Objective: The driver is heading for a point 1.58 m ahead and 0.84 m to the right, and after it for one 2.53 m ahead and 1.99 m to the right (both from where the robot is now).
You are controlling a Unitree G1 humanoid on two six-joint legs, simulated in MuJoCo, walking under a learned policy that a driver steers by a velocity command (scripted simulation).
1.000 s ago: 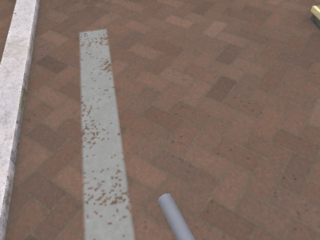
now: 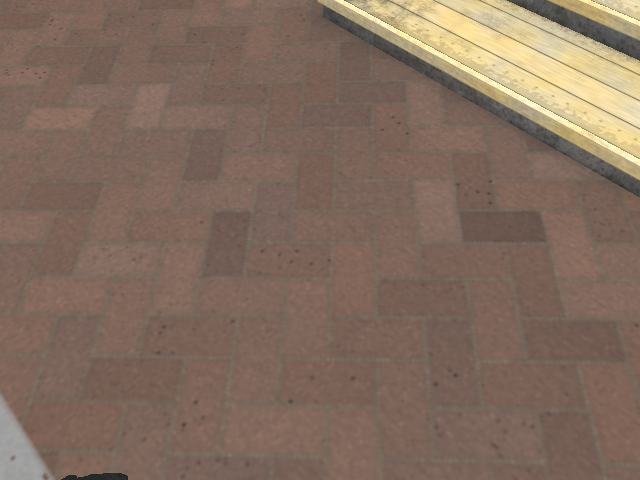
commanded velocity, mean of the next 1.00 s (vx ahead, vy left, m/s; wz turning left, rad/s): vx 0.01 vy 0.00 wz -0.48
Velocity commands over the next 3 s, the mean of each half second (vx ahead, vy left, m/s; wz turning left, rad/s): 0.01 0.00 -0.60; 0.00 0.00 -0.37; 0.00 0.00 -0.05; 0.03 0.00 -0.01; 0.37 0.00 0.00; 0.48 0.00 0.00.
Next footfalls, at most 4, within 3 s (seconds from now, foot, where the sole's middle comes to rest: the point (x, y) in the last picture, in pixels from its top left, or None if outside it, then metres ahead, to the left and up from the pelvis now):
0.24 left None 0.12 0.11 -0.75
0.50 right None -0.01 -0.07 -0.75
0.90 left None -0.06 0.19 -0.79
1.20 right None -0.15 -0.08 -0.79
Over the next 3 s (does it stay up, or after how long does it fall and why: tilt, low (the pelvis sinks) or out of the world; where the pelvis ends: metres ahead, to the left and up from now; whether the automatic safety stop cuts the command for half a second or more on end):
stays up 0.32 -0.19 -0.02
